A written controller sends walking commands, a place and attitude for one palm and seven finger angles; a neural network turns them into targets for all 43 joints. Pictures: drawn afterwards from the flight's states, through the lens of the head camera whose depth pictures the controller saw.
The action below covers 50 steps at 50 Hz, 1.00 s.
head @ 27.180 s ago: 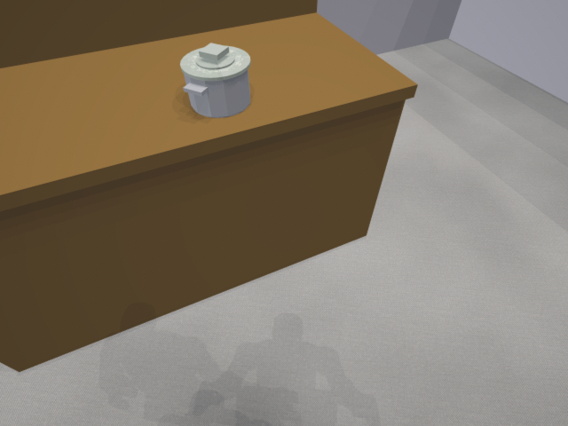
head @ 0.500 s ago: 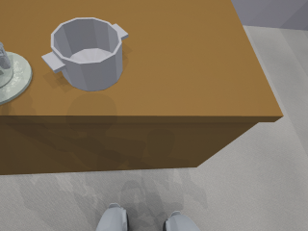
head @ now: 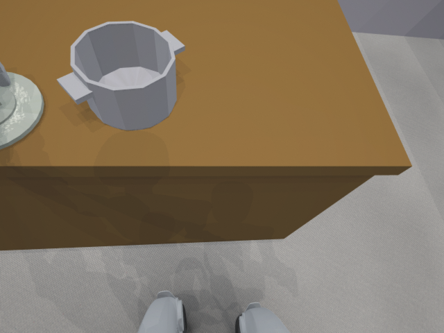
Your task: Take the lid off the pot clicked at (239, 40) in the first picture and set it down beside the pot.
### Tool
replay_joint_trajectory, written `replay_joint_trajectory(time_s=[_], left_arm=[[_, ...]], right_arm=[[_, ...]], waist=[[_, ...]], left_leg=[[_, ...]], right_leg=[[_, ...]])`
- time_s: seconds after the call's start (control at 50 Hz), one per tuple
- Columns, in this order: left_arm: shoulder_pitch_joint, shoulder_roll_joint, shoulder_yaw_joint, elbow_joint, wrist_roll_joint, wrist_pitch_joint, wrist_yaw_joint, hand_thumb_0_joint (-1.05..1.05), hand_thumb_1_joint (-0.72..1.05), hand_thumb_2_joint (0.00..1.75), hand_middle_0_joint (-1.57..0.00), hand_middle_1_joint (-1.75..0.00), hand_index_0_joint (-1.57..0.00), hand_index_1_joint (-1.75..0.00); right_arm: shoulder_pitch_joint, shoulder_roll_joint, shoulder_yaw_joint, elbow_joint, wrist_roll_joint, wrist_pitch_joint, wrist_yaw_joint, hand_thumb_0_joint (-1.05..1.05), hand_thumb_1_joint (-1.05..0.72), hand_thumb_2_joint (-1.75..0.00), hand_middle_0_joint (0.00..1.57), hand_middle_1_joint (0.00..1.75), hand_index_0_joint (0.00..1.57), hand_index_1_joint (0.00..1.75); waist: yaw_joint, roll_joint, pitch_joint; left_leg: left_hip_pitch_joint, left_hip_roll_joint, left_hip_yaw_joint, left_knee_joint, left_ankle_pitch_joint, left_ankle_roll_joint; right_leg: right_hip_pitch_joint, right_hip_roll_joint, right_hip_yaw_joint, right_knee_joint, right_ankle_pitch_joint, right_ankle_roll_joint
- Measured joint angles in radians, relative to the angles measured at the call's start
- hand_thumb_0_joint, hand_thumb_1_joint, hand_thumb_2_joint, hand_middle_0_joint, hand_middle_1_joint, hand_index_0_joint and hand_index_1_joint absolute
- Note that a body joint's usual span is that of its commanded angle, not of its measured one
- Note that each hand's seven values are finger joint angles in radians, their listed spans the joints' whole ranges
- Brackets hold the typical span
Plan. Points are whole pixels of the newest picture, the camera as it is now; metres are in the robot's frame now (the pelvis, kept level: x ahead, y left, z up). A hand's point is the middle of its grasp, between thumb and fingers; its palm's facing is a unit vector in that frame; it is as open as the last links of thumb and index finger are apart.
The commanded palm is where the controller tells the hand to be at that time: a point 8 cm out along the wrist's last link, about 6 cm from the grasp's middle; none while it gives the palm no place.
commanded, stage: raise the empty hand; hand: left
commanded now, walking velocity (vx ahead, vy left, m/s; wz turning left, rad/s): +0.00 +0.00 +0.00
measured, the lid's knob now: out of the picture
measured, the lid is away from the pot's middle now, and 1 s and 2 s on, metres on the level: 0.24 0.24 0.24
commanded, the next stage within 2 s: draw the hand back to the body in 1.32 s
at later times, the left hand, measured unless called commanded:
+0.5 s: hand out of the picture +0.46 +0.37 +0.13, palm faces -0.40 -0.13 -0.91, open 11.0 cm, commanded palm +0.50 +0.36 +0.20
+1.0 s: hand out of the picture +0.48 +0.35 +0.18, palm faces -0.36 -0.14 -0.92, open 11.0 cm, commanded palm +0.51 +0.35 +0.25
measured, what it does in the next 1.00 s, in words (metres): stands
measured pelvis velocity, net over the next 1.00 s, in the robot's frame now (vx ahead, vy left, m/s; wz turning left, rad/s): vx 0.02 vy -0.01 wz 0.01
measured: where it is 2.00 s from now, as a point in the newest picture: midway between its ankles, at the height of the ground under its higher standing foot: outside the picture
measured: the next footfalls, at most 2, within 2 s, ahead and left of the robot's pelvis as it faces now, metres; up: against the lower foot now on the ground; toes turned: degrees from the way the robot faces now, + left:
none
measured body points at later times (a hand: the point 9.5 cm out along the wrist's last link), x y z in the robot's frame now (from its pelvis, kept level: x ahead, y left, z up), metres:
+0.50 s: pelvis +0.00 +0.00 +0.01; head +0.10 +0.03 +0.45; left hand +0.48 +0.37 +0.19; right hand +0.02 -0.28 -0.10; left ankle +0.06 +0.07 -0.69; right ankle +0.00 -0.18 -0.68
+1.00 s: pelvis +0.02 -0.01 +0.02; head +0.10 +0.01 +0.46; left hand +0.49 +0.35 +0.24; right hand +0.03 -0.30 -0.09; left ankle +0.06 +0.07 -0.69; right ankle +0.00 -0.18 -0.69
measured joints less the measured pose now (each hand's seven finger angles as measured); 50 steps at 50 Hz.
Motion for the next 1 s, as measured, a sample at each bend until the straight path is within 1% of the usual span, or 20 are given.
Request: replay_joint_trajectory(time_s=[0.08, 0.14, 0.18, 0.3, 0.36, 0.5, 0.58, 0.7, 0.76, 0.82, 0.9, 1.0], left_arm=[[0.012, 0.0, 0.014, -0.006, -0.008, 0.001, -0.008, 0.0, -0.01, 0.68, -0.37, -0.86, -0.37, -0.84], [0.022, -0.012, 0.008, -0.021, -0.01, 0.006, -0.014, 0.0, -0.01, 0.68, -0.37, -0.85, -0.37, -0.84], [0.03, -0.019, 0.016, -0.032, -0.011, 0.002, -0.014, 0.0, -0.01, 0.68, -0.37, -0.84, -0.37, -0.84], [0.033, -0.017, 0.031, -0.039, -0.012, 0.003, -0.013, 0.0, -0.02, 0.68, -0.37, -0.84, -0.37, -0.83], [0.031, -0.013, 0.026, -0.042, -0.013, 0.012, -0.015, 0.0, -0.02, 0.68, -0.37, -0.84, -0.37, -0.83], [0.017, -0.032, -0.015, -0.037, -0.028, 0.04, -0.032, 0.0, -0.02, 0.68, -0.37, -0.83, -0.37, -0.83], [0.0, -0.032, -0.026, -0.023, -0.035, 0.048, -0.039, 0.0, -0.02, 0.68, -0.37, -0.83, -0.37, -0.83], [-0.031, -0.042, -0.067, -0.026, -0.035, 0.062, -0.044, 0.0, -0.02, 0.68, -0.37, -0.83, -0.37, -0.83], [-0.039, -0.041, -0.057, -0.025, -0.038, 0.063, -0.051, 0.0, -0.02, 0.68, -0.37, -0.83, -0.37, -0.83], [-0.049, -0.031, -0.049, -0.014, -0.033, 0.068, -0.056, 0.0, -0.02, 0.68, -0.37, -0.83, -0.38, -0.83], [-0.063, -0.03, -0.057, -0.023, -0.025, 0.078, -0.062, 0.0, -0.02, 0.68, -0.37, -0.83, -0.38, -0.83], [-0.073, -0.019, -0.041, -0.013, -0.026, 0.089, -0.073, 0.0, -0.02, 0.68, -0.37, -0.83, -0.37, -0.83]], right_arm=[[-0.001, 0.001, -0.002, 0.0, -0.001, 0.006, 0.001, 0.01, -0.9, -0.89, 0.2, 0.3, 0.21, 0.3], [0.001, 0.003, -0.006, 0.005, -0.003, 0.008, 0.002, 0.01, -0.9, -0.89, 0.2, 0.3, 0.21, 0.3], [0.001, 0.003, -0.005, 0.007, -0.004, 0.009, 0.001, 0.01, -0.9, -0.89, 0.2, 0.3, 0.21, 0.3], [0.001, 0.004, -0.003, 0.004, -0.001, 0.006, -0.001, 0.01, -0.9, -0.89, 0.2, 0.3, 0.21, 0.3], [0.002, 0.003, -0.004, -0.001, 0.001, 0.006, 0.002, 0.01, -0.9, -0.89, 0.2, 0.3, 0.21, 0.3], [0.006, -0.001, -0.006, 0.001, 0.004, 0.006, 0.006, 0.01, -0.9, -0.89, 0.2, 0.3, 0.21, 0.3], [0.001, 0.001, 0.001, 0.004, 0.009, -0.002, 0.0, 0.01, -0.9, -0.89, 0.2, 0.3, 0.21, 0.3], [0.006, -0.003, -0.001, 0.013, 0.008, -0.021, -0.003, 0.01, -0.9, -0.89, 0.2, 0.3, 0.21, 0.3], [0.004, -0.006, 0.001, 0.017, 0.009, -0.024, -0.005, 0.01, -0.9, -0.89, 0.2, 0.3, 0.21, 0.3], [0.004, -0.008, 0.0, 0.016, 0.01, -0.024, -0.005, 0.01, -0.9, -0.89, 0.2, 0.3, 0.21, 0.3], [0.015, -0.01, -0.007, 0.017, 0.007, -0.024, -0.002, 0.01, -0.9, -0.89, 0.2, 0.3, 0.21, 0.3], [0.017, -0.011, -0.006, 0.017, 0.01, -0.014, 0.002, 0.01, -0.9, -0.9, 0.2, 0.3, 0.21, 0.3]], waist=[[0.0, -0.001, -0.004], [0.003, 0.0, -0.007], [0.004, 0.001, -0.01], [-0.002, 0.002, -0.019], [0.001, 0.003, -0.019], [0.018, 0.011, -0.014], [0.018, 0.006, -0.011], [0.021, 0.005, -0.009], [0.018, 0.004, -0.007], [0.011, 0.004, -0.009], [0.013, 0.008, -0.011], [0.011, 0.01, -0.008]], left_leg=[[0.003, 0.001, 0.001, -0.003, -0.001, 0.0], [0.013, 0.001, -0.001, -0.01, 0.0, -0.001], [0.021, 0.001, -0.001, -0.015, 0.001, -0.001], [0.048, 0.002, -0.001, -0.03, 0.003, -0.003], [0.062, 0.002, 0.001, -0.038, 0.005, -0.003], [0.1, -0.005, 0.001, -0.063, 0.015, -0.003], [0.119, -0.008, 0.001, -0.078, 0.021, -0.005], [0.139, -0.01, -0.003, -0.098, 0.029, -0.009], [0.15, -0.01, 0.001, -0.108, 0.03, -0.01], [0.158, -0.008, 0.003, -0.114, 0.029, -0.012], [0.17, -0.008, 0.003, -0.126, 0.03, -0.015], [0.187, -0.007, 0.008, -0.14, 0.03, -0.018]], right_leg=[[0.003, 0.001, 0.002, -0.004, 0.001, 0.005], [0.015, 0.001, 0.0, -0.015, 0.004, 0.002], [0.024, 0.002, 0.0, -0.023, 0.006, 0.0], [0.052, 0.004, 0.001, -0.042, 0.012, 0.0], [0.065, 0.004, 0.003, -0.049, 0.013, -0.002], [0.101, -0.002, 0.002, -0.07, 0.02, -0.002], [0.119, -0.004, 0.002, -0.081, 0.024, 0.003], [0.14, -0.005, -0.002, -0.101, 0.029, -0.005], [0.149, -0.005, 0.002, -0.109, 0.032, 0.0], [0.156, -0.004, 0.005, -0.116, 0.033, 0.006], [0.166, -0.003, 0.006, -0.128, 0.034, 0.001], [0.18, -0.003, 0.011, -0.139, 0.035, 0.009]])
